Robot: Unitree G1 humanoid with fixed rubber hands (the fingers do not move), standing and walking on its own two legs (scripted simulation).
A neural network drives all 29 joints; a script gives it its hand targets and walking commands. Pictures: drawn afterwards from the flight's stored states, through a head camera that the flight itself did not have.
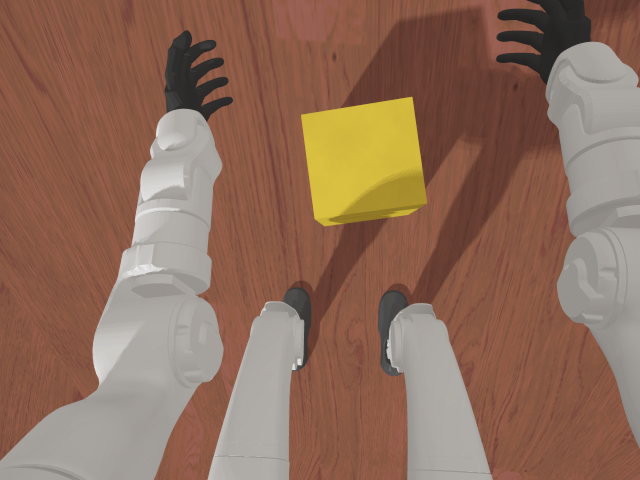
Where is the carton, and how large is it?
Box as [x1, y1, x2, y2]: [301, 97, 426, 225]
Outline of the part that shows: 412,97 301,115 314,218 323,225 408,214 426,203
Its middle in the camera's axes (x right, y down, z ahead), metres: +0.09 -0.15 +0.84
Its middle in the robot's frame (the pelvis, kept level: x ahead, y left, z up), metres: +0.51 -0.02 -0.52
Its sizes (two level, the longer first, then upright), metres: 0.210 0.200 0.250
